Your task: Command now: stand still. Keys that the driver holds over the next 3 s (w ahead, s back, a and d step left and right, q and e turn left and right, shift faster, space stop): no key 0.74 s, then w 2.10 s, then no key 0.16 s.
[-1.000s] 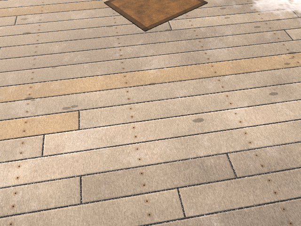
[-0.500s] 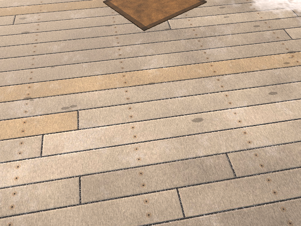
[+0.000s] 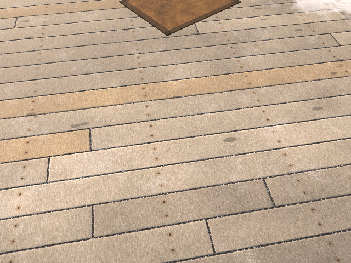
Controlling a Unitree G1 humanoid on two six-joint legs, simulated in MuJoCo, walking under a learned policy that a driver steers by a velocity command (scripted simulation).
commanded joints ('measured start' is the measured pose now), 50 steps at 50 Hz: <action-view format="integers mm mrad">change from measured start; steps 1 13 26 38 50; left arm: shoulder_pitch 65 75 84 105 100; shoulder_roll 86 83 80 67 60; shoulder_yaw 12 12 12 9 30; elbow -11 -13 -14 -7 -63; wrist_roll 0 -1 -2 -2 -33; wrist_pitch -4 -4 -5 -5 -109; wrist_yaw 2 2 2 2 -65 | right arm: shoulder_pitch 107 117 125 149 74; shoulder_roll -81 -77 -73 -63 -197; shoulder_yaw -13 -12 -12 -10 -66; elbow -3 -5 -6 2 -81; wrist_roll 0 1 1 2 37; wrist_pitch -3 -3 -4 -3 -36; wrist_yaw -2 -2 -2 -3 8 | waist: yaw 0 0 -1 -2 55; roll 8 8 8 11 85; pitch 45 48 51 28 122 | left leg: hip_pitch -119 -119 -119 -107 -188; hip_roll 51 50 50 42 216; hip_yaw -48 -48 -47 -41 -180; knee -97 -97 -97 -105 -171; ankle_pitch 175 175 175 75 -167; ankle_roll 20 19 19 24 140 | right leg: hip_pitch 72 71 70 79 12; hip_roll -13 -12 -12 3 36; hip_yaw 15 15 15 -1 -139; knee -41 -39 -37 -30 128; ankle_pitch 149 148 148 63 -89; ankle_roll -41 -41 -41 -41 -86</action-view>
